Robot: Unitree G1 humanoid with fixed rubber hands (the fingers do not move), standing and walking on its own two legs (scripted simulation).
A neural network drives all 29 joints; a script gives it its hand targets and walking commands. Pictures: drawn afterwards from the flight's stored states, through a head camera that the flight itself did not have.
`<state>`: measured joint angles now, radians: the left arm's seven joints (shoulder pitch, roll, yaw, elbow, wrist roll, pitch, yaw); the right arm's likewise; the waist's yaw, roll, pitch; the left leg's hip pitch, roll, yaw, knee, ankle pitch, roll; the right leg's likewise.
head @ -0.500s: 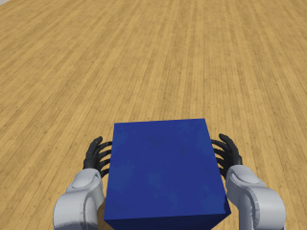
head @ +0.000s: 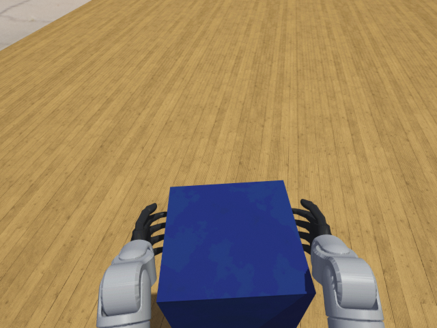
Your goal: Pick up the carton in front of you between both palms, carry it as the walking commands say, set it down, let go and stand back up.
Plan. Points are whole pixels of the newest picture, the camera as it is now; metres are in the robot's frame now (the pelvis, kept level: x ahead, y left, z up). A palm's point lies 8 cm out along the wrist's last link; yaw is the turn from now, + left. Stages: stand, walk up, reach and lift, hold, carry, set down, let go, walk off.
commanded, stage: carry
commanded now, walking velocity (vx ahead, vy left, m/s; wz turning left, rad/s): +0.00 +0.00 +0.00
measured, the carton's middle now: (231, 266) +0.25 +0.00 -0.02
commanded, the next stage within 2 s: hold in 1.44 s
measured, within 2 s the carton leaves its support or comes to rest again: neither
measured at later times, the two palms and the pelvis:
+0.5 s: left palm (147, 247) +0.27 +0.15 +0.04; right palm (317, 242) +0.26 -0.15 +0.04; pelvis -0.02 +0.00 +0.00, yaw +0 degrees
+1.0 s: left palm (145, 258) +0.24 +0.15 +0.04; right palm (320, 253) +0.24 -0.15 +0.04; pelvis -0.04 +0.00 +0.00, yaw +0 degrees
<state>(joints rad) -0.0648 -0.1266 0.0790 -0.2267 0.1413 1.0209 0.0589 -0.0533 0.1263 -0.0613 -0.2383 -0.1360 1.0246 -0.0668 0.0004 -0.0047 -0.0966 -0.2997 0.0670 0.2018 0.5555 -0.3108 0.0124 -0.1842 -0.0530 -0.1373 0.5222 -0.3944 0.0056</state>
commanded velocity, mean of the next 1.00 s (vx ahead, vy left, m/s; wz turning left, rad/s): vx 0.00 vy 0.00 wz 0.00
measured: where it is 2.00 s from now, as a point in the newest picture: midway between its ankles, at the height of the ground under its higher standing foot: outside the picture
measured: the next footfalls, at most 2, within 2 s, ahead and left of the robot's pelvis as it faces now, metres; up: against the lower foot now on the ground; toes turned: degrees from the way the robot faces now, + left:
none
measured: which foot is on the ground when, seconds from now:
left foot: down 0.00-1.00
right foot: down 0.00-1.00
